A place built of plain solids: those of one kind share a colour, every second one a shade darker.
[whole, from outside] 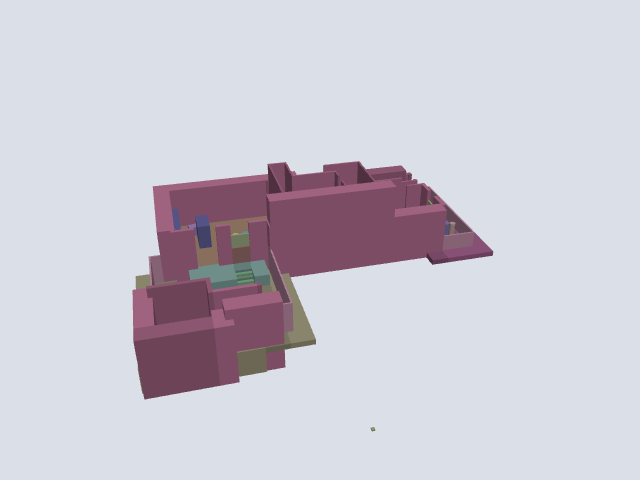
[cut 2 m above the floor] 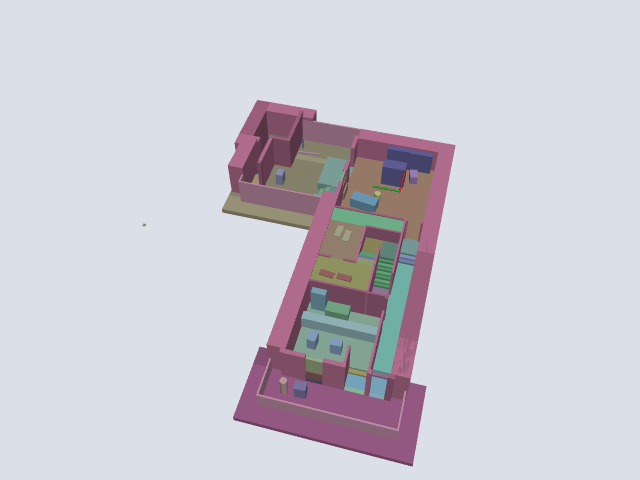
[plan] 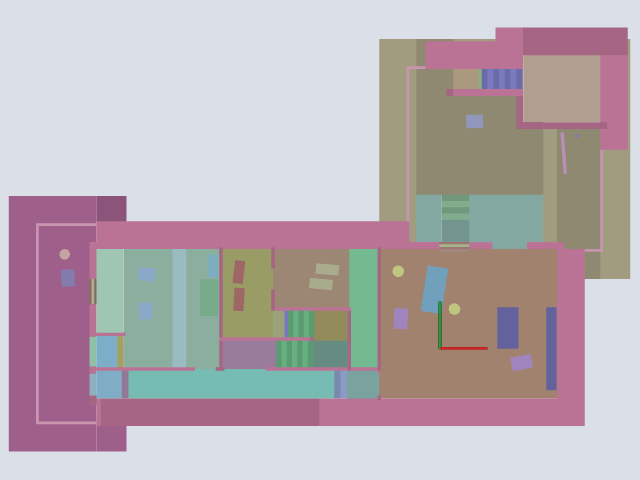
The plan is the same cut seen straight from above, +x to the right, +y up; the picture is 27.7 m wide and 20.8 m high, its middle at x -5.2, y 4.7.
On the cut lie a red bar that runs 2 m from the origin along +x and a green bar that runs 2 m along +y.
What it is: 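A small town's post office; a public office behind a porch, a corridor and offices, a sorting office with a loading bank on its yard, rooms upstairs and a boiler cellar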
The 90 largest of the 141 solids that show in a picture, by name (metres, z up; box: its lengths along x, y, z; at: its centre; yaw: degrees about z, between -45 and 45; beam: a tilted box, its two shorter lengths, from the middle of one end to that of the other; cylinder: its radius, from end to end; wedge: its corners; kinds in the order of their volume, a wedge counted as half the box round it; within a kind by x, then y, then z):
{
 "wall_plaster_1": {"box": [0.3, 1.4, 3.94], "at": [-15.04, 1.21, 1.57]},
 "wall_plaster_2": {"box": [0.3, 1.6, 3.94], "at": [-15.04, 3.81, 1.57]},
 "wall_plaster_3": {"box": [1.34, 0.15, 3.6], "at": [-14.29, -0.89, 1.4]},
 "wall_plaster_4": {"box": [1.34, 0.15, 3.94], "at": [-14.29, 0.61, 1.57]},
 "wall_plaster_5": {"box": [2.59, 1.2, 3.6], "at": [-13.59, -2.76, 1.4]},
 "wall_plaster_6": {"box": [2.96, 0.15, 3.94], "at": [-12.1, -0.89, 1.57]},
 "wall_plaster_7": {"box": [6.6, 1.2, 3.94], "at": [-11.59, 4.91, 1.57]},
 "wall_plaster_8": {"box": [0.15, 1.45, 3.6], "at": [-9.49, -0.24, 1.74]},
 "wall_plaster_9": {"box": [0.15, 4.05, 6.06], "at": [-9.49, 2.36, 2.97]},
 "wall_plaster_10": {"box": [11.87, 1.2, 3.94], "at": [-8.76, -2.76, 1.57]},
 "wall_plaster_11": {"box": [2.9, 0.15, 6.06], "at": [-8.11, 0.41, 2.97]},
 "wall_plaster_12": {"box": [0.15, 0.93, 3.6], "at": [-7.24, 3.92, 4.2]},
 "wall_plaster_13": {"box": [0.65, 0.15, 6.06], "at": [-6.99, 1.71, 2.97]},
 "wall_plaster_14": {"box": [1.34, 0.15, 3.6], "at": [-6.14, 0.41, 1.74]},
 "wall_plaster_15": {"box": [9.26, 1.2, 6.4], "at": [-6.06, 4.91, 2.8]},
 "wall_plaster_16": {"box": [3.6, 0.15, 3.6], "at": [-5.75, -0.89, 1.74]},
 "wall_plaster_17": {"box": [2.96, 0.15, 6.06], "at": [-5.33, 1.71, 2.97]},
 "wall_plaster_18": {"box": [0.15, 2.75, 6.06], "at": [-3.93, 0.41, 2.97]},
 "wall_plaster_19": {"box": [1.45, 0.15, 6.06], "at": [-3.28, -0.89, 2.97]},
 "wall_plaster_20": {"box": [0.15, 5.35, 6.4], "at": [-2.63, 1.71, 2.8]},
 "wall_plaster_21": {"box": [2.5, 1.2, 4.48], "at": [-2.58, 4.91, 1.84]},
 "wall_plaster_22": {"box": [0.9, 0.3, 4.48], "at": [-1.18, 4.46, 1.84]},
 "wall_plaster_23": {"box": [1.3, 0.3, 4.48], "at": [-0.68, 4.46, 1.84]},
 "wall_plaster_24": {"box": [11.5, 1.2, 4.14], "at": [0.52, -2.76, 2.01]},
 "wall_plaster_25": {"box": [1.7, 0.3, 5.14], "at": [1.12, 11.09, 0.63]},
 "wall_plaster_26": {"box": [3.5, 1.2, 5.14], "at": [1.12, 12.71, 0.63]},
 "wall_plaster_27": {"box": [1.0, 0.3, 4.48], "at": [1.77, 4.46, 1.84]},
 "wall_plaster_28": {"box": [2.23, 0.3, 5.14], "at": [2.49, 11.09, 0.63]},
 "wall_plaster_29": {"box": [1.2, 1.8, 4.44], "at": [3.0, 13.01, 0.28]},
 "wall_plaster_30": {"box": [0.3, 1.73, 5.14], "at": [3.45, 10.38, 0.63]},
 "wall_plaster_31": {"box": [1.0, 0.3, 4.48], "at": [4.27, 4.46, 1.84]},
 "wall_plaster_32": {"box": [1.2, 0.3, 4.48], "at": [4.77, 4.46, 1.84]},
 "wall_plaster_33": {"box": [3.94, 0.3, 5.14], "at": [5.27, 9.66, 0.63]},
 "wall_plaster_34": {"box": [5.74, 1.2, 4.44], "at": [5.27, 13.31, 0.28]},
 "wall_plaster_35": {"box": [1.2, 7.67, 4.48], "at": [5.67, 0.47, 1.84]},
 "wall_plaster_36": {"box": [1.2, 5.3, 4.44], "at": [7.54, 11.26, 0.28]},
 "yard_yardp_stone_1": {"box": [1.6, 9.1, 0.4], "at": [-1.83, 8.86, -0.2]},
 "yard_yardp_stone_2": {"box": [1.6, 6.75, 0.4], "at": [-0.23, 10.03, -0.2]},
 "yard_yardp_stone_3": {"box": [3.03, 4.58, 1.94], "at": [2.09, 8.95, -0.97]},
 "yard_yardp_stone_4": {"box": [3.03, 1.3, 1.94], "at": [2.09, 12.76, -0.97]},
 "yard_yardp_stone_5": {"box": [0.87, 3.15, 1.94], "at": [4.04, 8.23, -0.97]},
 "yard_yardp_stone_6": {"box": [0.6, 5.5, 1.94], "at": [4.77, 7.06, -0.97]},
 "yard_yardp_stone_7": {"box": [1.87, 6.8, 1.94], "at": [6.01, 6.41, -0.97]},
 "yard_yardp_stone_8": {"box": [1.3, 10.4, 1.94], "at": [7.59, 8.21, -0.97]},
 "floor_sortp_floorboards_1": {"box": [7.7, 6.47, 1.28], "at": [1.22, 1.07, 0.24]},
 "floor_uplandp_carpet_1": {"box": [2.25, 3.9, 2.86], "at": [-8.36, 2.36, 1.37]},
 "floor_up2p_carpet_1": {"box": [3.31, 2.6, 2.86], "at": [-5.58, 3.01, 1.37]},
 "floor_up2bp_carpet_1": {"box": [1.3, 5.2, 3.2], "at": [-3.28, 1.71, 1.2]},
 "floor_publicp_lino_1": {"box": [1.19, 3.7, 0.74], "at": [-14.29, 2.46, -0.03]},
 "floor_publicp_lino_2": {"box": [4.21, 5.2, 0.74], "at": [-11.59, 1.71, -0.03]},
 "yard_forep_stone_1": {"box": [3.8, 11.07, 0.4], "at": [-16.79, 1.07, -0.2]},
 "yard_forep_stone_2": {"box": [1.3, 2.3, 0.4], "at": [-14.24, -3.31, -0.2]},
 "yard_forep_stone_3": {"box": [1.3, 2.3, 0.4], "at": [-14.24, 5.46, -0.2]},
 "floor_bank_concrete_1": {"box": [1.1, 2.35, 1.28], "at": [-0.48, 5.48, 0.24]},
 "floor_bank_concrete_2": {"box": [1.2, 1.27, 1.28], "at": [0.67, 4.94, 0.24]},
 "floor_bank_concrete_3": {"box": [3.2, 2.35, 1.28], "at": [2.87, 5.48, 0.24]},
 "fence_metal_1": {"box": [0.12, 8.71, 1.65], "at": [-17.45, 1.07, 0.42]},
 "fence_metal_2": {"box": [2.74, 0.12, 1.65], "at": [-16.14, -3.22, 0.42]},
 "fence_metal_3": {"box": [2.74, 0.12, 1.65], "at": [-16.14, 5.37, 0.42]},
 "fence_metal_4": {"box": [0.12, 7.92, 2.6], "at": [-1.39, 8.27, 0.9]},
 "fence_metal_5": {"box": [2.14, 0.12, 2.6], "at": [-0.38, 12.17, 0.9]},
 "fence_metal_6": {"box": [1.99, 0.12, 2.6], "at": [6.07, 4.25, 0.9]},
 "fence_metal_7": {"box": [0.12, 5.74, 4.14], "at": [7.0, 7.06, 0.13]},
 "floor_cor1p_concrete_1": {"box": [9.47, 1.27, 0.74], "at": [-8.76, -1.53, -0.03]},
 "frame_1": {"box": [0.92, 1.8, 1.85], "at": [2.94, 0.89, 1.8]},
 "frame_2": {"box": [0.45, 1.8, 1.8], "at": [4.83, -0.91, 1.78]},
 "frame_3": {"box": [0.45, 1.8, 1.85], "at": [4.83, 0.89, 1.8]},
 "floor_boilerp_stone_1": {"box": [3.34, 2.9, 0.4], "at": [5.27, 11.26, -1.74]},
 "step_back_1": {"box": [0.31, 1.15, 2.34], "at": [-6.52, 1.06, 1.46]},
 "step_back_2": {"box": [0.31, 1.15, 2.16], "at": [-6.29, 1.06, 1.37]},
 "step_back_3": {"box": [0.31, 1.15, 1.99], "at": [-6.06, 1.06, 1.28]},
 "step_back_4": {"box": [0.31, 1.15, 1.81], "at": [-5.83, 1.06, 1.2]},
 "step_back_5": {"box": [0.31, 1.15, 1.63], "at": [-5.61, 1.06, 1.11]},
 "counter_main_1": {"box": [0.6, 5.12, 1.02], "at": [-11.29, 1.75, 0.85]},
 "floor_back_1": {"box": [1.47, 1.3, 1.46], "at": [-4.74, 0.98, 1.02]},
 "floor_back_l1a_1": {"box": [1.5, 1.15, 1.46], "at": [-4.75, -0.24, 1.02]},
 "floor_concrete_1": {"box": [3.94, 1.3, 0.4], "at": [-7.52, -0.24, 0.14]},
 "floor_carpet_1": {"box": [0.5, 1.3, 2.86], "at": [-6.99, 1.06, 1.37]},
 "floor_cel0p_concrete_1": {"box": [1.1, 0.87, 1.94], "at": [1.12, 11.68, -0.97]},
 "cabinet_1": {"box": [1.0, 0.45, 1.84], "at": [-5.16, 2.79, 3.72], "yaw": -5.2},
 "cabinet_2": {"box": [1.0, 0.45, 1.95], "at": [-4.88, 3.43, 3.78], "yaw": -4.5},
 "floor_cor2p_concrete_1": {"box": [1.4, 1.27, 0.94], "at": [-3.33, -1.53, 0.41]},
 "cabinet_upland_1": {"box": [0.45, 1.0, 1.85], "at": [-8.71, 2.12, 3.73], "yaw": -3.2},
 "cabinet_upland_2": {"box": [0.45, 1.0, 1.85], "at": [-8.71, 3.31, 3.73], "yaw": -6.7},
 "ftable_sort_1": {"box": [0.9, 2.0, 0.86], "at": [-0.24, 2.54, 1.31], "yaw": -8.7},
 "desk_clerk_1": {"box": [0.8, 1.6, 0.72], "at": [-10.0, 2.2, 0.7]},
 "cabinet_clerk_1": {"box": [0.45, 1.0, 1.94], "at": [-9.83, 3.56, 1.31]},
 "floor_porchp_stone_1": {"box": [1.19, 1.5, 0.4], "at": [-14.29, -0.14, -0.2]},
 "floor_cor0p_concrete_1": {"box": [1.39, 1.27, 0.4], "at": [-14.19, -1.53, -0.2]},
 "sillw_win_plaster_1": {"box": [1.3, 0.3, 1.3], "at": [0.62, 4.46, 1.53]}
}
